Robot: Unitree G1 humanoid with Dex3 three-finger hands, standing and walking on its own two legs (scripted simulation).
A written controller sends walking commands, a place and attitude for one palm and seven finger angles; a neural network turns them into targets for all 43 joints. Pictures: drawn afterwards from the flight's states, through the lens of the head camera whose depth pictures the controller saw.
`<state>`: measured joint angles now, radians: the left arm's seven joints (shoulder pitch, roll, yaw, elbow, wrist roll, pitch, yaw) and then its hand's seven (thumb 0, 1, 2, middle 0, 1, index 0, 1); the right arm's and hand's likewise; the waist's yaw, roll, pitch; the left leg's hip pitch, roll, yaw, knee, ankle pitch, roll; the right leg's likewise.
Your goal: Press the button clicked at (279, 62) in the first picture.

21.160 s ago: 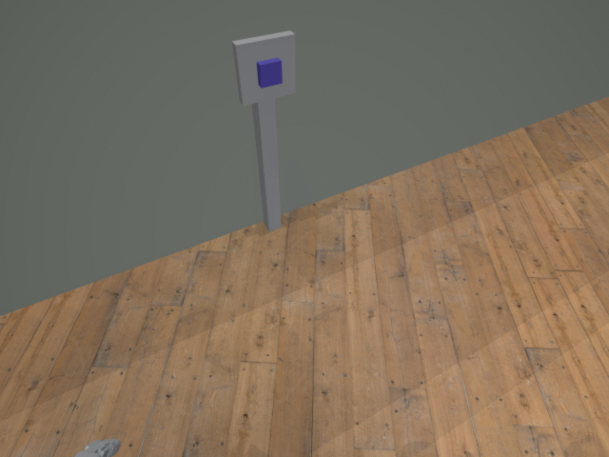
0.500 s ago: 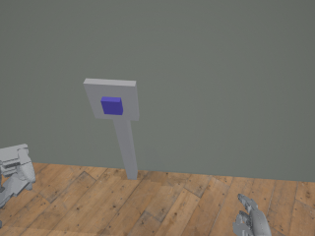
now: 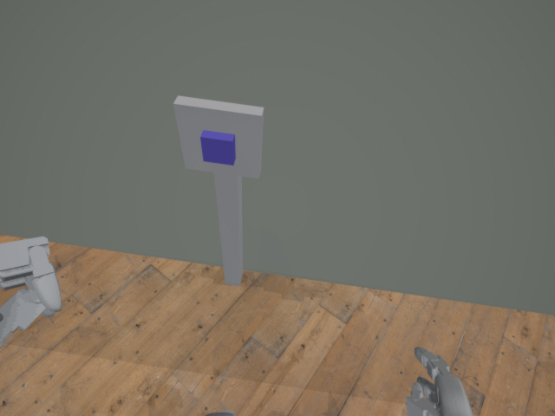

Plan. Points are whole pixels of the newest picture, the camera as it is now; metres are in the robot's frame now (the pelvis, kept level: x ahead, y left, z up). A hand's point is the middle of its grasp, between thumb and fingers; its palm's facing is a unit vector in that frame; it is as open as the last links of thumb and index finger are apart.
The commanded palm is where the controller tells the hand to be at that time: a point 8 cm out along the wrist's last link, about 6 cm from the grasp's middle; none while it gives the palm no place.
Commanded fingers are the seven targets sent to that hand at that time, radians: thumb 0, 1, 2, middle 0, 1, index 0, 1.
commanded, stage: step back with the hand held close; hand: left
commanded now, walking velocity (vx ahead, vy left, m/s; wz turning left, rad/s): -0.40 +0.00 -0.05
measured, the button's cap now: (219, 147) +0.64 +0.15 -0.02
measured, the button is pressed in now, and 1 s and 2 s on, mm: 0 0 0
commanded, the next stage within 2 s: stop stepping back and stand still in 0.28 s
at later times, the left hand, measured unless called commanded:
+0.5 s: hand out of the picture +0.08 +0.19 +0.18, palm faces +0.26 -0.83 -0.49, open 3.1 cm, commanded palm +0.04 +0.24 +0.19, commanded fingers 0.00 0.90 0.90 -1.30 -1.50 -1.30 -1.50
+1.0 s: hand out of the picture +0.02 +0.22 +0.17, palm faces +0.39 -0.84 -0.39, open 3.1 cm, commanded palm -0.04 +0.26 +0.19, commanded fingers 0.00 0.90 0.90 -1.30 -1.50 -1.30 -1.50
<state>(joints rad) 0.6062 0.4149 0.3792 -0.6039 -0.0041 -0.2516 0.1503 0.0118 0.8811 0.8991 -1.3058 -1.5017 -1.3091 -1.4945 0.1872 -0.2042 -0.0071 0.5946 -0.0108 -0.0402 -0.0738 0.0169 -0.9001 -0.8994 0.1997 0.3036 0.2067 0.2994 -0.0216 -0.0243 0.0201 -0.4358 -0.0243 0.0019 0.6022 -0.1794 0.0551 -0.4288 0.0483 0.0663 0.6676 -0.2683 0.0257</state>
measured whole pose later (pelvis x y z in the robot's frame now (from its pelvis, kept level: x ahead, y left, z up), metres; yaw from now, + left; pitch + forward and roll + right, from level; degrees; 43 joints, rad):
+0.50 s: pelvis -0.12 -0.03 +0.01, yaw -7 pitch +3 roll +0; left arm 0.69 0.44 0.38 -0.59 -0.04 -0.20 0.15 0.01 0.88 0.90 -1.31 -1.50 -1.31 -1.49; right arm 0.26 -0.22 0.03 0.63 0.00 -0.02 -0.07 0.02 -0.90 -0.90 0.20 0.30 0.21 0.30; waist -0.01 -0.02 -0.10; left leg -0.44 -0.01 0.03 0.63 -0.22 -0.01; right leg -0.16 0.04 0.00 0.46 -0.35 -0.04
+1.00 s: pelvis -0.20 -0.01 +0.00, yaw -5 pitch -2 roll +0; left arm 0.54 0.36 0.35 -0.49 0.00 -0.18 0.19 0.01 0.88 0.90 -1.31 -1.50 -1.31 -1.50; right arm 0.28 -0.20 0.02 0.66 -0.02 -0.09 -0.09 0.02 -0.90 -0.90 0.20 0.30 0.21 0.30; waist -0.02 -0.01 -0.05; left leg -0.35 -0.01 0.03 0.61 -0.23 0.04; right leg -0.32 0.02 -0.03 0.79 -0.46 -0.02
